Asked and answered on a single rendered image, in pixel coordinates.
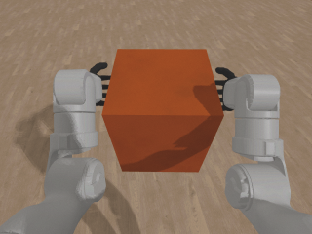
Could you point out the left robot upper arm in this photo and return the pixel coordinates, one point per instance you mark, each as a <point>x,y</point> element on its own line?
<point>72,184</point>

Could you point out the robot left hand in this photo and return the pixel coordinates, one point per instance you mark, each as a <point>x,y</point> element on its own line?
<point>98,67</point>

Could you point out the right robot upper arm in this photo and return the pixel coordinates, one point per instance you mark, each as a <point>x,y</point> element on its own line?
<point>262,193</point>

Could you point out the right robot forearm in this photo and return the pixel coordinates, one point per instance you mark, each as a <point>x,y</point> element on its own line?
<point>255,99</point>

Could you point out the left robot forearm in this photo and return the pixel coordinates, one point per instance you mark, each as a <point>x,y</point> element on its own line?
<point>75,94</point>

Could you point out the carton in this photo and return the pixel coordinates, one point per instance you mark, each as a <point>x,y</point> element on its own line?
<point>162,109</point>

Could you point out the robot right hand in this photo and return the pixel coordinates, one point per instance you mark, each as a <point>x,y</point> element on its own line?
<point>228,74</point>

